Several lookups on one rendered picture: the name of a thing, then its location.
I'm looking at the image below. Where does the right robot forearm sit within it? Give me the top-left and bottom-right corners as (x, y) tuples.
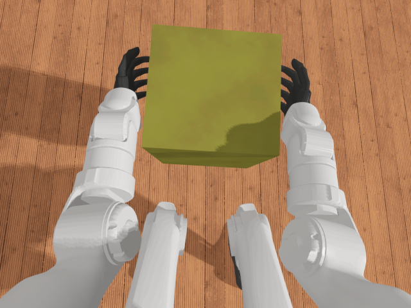
(280, 102), (359, 234)

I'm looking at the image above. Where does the right robot foot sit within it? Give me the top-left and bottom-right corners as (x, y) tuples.
(228, 236), (242, 290)

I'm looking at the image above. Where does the robot left shin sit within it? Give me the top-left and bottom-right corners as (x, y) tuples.
(141, 201), (178, 240)

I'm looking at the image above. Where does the robot right hand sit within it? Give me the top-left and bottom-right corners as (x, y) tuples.
(281, 59), (311, 116)

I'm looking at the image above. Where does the robot left hand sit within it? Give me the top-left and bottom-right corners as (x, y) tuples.
(114, 47), (150, 100)

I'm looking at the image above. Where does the robot right upper arm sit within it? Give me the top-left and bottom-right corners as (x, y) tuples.
(279, 216), (411, 308)

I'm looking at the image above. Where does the carton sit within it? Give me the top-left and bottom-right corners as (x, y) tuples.
(141, 24), (282, 169)

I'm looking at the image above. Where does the left robot forearm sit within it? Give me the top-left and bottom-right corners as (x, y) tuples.
(53, 87), (142, 252)

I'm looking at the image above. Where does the robot left upper arm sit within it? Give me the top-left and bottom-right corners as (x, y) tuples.
(0, 201), (142, 308)

